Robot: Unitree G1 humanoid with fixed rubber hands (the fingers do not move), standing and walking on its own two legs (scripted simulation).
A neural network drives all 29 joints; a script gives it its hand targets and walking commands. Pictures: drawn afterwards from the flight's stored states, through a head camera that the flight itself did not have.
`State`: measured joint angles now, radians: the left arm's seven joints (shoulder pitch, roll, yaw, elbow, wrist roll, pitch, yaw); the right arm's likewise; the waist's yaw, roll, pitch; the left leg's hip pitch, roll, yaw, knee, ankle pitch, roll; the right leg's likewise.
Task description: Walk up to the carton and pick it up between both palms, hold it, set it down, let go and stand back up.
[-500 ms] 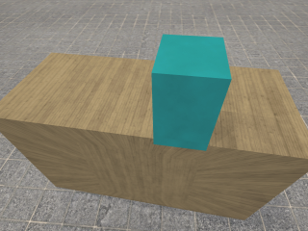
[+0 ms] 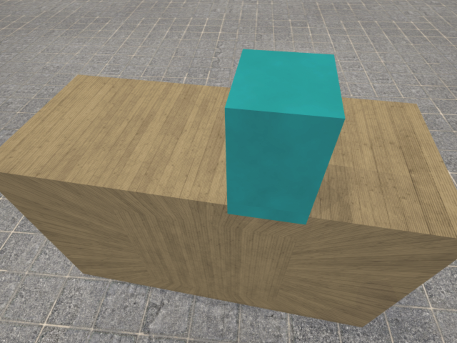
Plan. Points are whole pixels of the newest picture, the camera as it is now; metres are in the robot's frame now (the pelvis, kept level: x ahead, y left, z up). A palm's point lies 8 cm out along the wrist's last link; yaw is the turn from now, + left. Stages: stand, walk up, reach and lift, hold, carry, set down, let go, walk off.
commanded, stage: walk up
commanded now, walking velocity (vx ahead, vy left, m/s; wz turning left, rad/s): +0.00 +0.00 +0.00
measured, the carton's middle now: (275, 141) +0.50 -0.08 +0.08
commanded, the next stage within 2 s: stand in 1.68 s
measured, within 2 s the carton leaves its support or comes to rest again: neither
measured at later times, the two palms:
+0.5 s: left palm out of the picture -0.03 +0.19 -0.16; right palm out of the picture -0.05 -0.21 -0.16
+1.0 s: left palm (159, 328) +0.20 +0.17 -0.16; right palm out of the picture +0.11 -0.26 -0.15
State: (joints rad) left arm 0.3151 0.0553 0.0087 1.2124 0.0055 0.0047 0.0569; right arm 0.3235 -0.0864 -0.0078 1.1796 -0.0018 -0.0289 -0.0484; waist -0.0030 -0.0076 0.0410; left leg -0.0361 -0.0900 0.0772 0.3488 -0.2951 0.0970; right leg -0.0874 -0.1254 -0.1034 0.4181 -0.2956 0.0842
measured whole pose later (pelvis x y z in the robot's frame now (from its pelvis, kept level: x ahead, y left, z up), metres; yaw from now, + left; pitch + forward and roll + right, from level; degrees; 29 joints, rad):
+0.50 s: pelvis +0.01 +0.00 -0.01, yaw -5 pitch -1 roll +1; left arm 0.36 0.06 0.04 1.19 0.03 0.05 0.02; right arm 0.36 -0.12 -0.05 1.14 -0.02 -0.03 -0.04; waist -0.01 -0.01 0.03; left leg -0.03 -0.08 0.17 0.41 -0.36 0.10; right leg -0.26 -0.14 -0.07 0.80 -0.51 0.02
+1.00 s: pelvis +0.12 -0.04 -0.01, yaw -6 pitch -3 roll -1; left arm 0.16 0.14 0.05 1.06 0.00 0.00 0.05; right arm 0.23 -0.12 0.00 1.14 -0.02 -0.03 -0.05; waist -0.01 -0.03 0.10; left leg -0.16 0.04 0.05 0.58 -0.34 0.00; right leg -0.18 -0.04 -0.18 0.56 -0.33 -0.02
